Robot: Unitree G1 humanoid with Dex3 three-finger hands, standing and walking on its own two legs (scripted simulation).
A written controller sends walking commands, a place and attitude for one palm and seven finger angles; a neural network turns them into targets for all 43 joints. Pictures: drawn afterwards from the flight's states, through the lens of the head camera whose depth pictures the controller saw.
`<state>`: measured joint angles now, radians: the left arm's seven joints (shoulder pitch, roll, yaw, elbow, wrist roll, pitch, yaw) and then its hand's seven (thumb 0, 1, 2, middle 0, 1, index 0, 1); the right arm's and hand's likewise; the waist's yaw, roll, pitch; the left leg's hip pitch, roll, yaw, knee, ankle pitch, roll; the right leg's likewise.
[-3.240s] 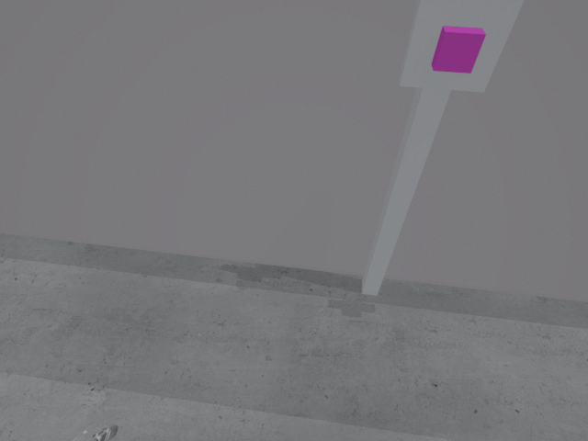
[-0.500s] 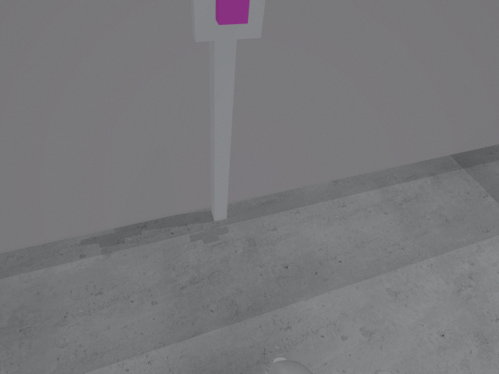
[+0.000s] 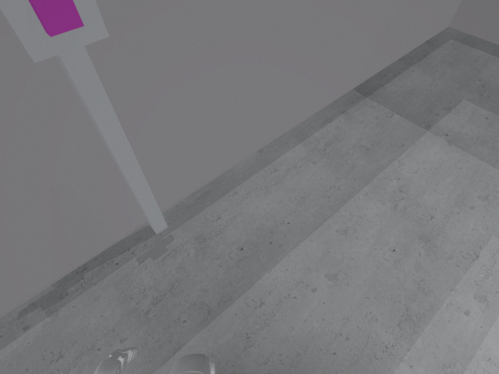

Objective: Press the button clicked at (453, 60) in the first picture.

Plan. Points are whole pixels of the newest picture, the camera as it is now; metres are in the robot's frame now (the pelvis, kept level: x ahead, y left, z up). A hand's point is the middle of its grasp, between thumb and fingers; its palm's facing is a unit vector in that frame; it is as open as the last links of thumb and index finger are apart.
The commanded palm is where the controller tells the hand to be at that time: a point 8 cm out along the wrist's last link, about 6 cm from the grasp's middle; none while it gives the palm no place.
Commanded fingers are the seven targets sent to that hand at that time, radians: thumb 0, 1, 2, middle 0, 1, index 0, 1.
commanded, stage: walk to a spot facing it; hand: left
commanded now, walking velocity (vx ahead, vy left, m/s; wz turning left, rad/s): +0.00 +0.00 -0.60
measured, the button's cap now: (55, 10) +0.73 +0.41 +0.20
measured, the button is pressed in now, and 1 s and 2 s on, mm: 0 0 0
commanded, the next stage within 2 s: turn to face it in 1.78 s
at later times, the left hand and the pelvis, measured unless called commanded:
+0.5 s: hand out of the picture +0.14 +0.22 -0.16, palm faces -0.28 -0.94 -0.19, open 7.4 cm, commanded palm none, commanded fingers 0.00 0.90 0.90 -0.20 -0.30 -0.20 -0.30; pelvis +0.01 +0.05 +0.01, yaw -19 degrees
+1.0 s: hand (167, 351) +0.18 +0.17 -0.16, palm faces -0.48 -0.85 -0.21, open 7.3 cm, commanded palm none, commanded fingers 0.00 0.90 0.90 -0.20 -0.30 -0.20 -0.30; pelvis +0.06 +0.01 +0.01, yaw -34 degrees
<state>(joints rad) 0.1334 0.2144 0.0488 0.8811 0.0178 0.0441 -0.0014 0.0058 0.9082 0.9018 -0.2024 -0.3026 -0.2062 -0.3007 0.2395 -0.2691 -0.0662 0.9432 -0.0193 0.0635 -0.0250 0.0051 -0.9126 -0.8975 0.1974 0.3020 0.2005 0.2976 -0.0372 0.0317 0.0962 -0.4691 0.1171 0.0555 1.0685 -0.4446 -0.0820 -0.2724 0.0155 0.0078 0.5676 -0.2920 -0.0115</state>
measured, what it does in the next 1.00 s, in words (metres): steps on the spot, turning right: left foot, then right foot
